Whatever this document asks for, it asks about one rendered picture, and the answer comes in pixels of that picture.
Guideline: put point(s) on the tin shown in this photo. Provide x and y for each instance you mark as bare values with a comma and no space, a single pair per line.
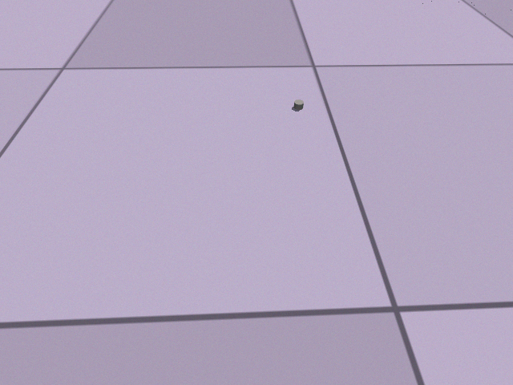
298,104

